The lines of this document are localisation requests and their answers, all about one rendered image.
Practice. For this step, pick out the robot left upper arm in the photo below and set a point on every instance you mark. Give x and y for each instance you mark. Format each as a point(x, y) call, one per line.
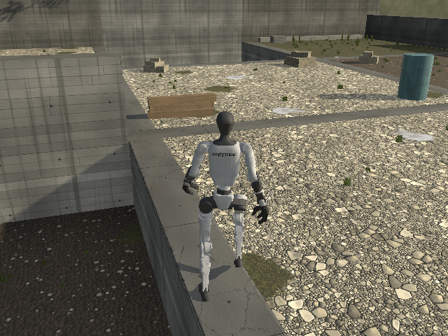
point(198, 157)

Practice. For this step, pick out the robot left foot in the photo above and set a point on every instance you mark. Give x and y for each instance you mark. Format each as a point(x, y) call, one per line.
point(205, 295)

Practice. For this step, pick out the robot right forearm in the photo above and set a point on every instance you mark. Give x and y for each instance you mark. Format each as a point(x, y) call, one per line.
point(258, 190)

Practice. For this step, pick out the humanoid robot torso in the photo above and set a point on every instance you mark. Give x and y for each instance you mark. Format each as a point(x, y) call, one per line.
point(224, 171)

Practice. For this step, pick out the left robot hand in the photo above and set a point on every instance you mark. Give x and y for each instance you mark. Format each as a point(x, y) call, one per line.
point(185, 188)

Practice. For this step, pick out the robot right upper arm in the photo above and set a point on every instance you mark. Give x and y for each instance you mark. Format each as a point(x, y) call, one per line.
point(249, 160)

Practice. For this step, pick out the robot left forearm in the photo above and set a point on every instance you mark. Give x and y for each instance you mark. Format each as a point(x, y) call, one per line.
point(188, 179)

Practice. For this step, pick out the right robot hand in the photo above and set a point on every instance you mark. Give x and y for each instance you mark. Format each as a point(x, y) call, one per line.
point(264, 213)

